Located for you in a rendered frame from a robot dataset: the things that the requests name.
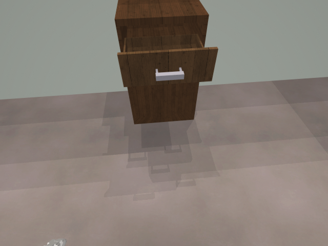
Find handle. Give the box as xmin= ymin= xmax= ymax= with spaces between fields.
xmin=156 ymin=68 xmax=185 ymax=81

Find drawer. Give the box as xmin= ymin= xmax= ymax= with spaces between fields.
xmin=117 ymin=34 xmax=218 ymax=87

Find cabinet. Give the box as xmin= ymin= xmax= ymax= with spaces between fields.
xmin=115 ymin=0 xmax=209 ymax=124

